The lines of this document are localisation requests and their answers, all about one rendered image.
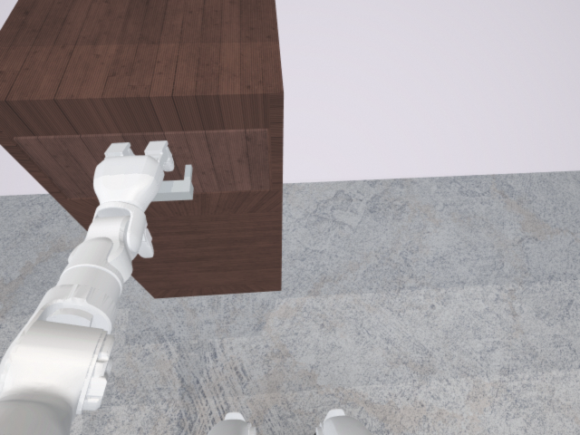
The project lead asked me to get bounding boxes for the right robot thigh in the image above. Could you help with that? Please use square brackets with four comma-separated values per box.
[316, 416, 372, 435]

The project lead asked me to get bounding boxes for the robot left hand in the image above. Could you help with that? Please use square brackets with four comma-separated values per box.
[93, 140, 174, 258]

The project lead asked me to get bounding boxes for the robot left upper arm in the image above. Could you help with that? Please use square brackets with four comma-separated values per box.
[0, 320, 115, 435]

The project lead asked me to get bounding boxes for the drawer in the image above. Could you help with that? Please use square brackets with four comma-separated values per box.
[14, 129, 270, 198]

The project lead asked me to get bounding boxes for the left robot forearm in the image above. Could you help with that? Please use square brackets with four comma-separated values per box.
[0, 201, 146, 395]

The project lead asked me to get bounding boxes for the robot right shin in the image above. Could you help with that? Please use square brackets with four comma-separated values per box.
[324, 409, 345, 421]

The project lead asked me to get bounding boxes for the handle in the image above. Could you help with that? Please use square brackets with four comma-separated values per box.
[152, 165, 194, 201]

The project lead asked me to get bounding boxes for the cabinet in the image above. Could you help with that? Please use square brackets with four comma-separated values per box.
[0, 0, 284, 298]

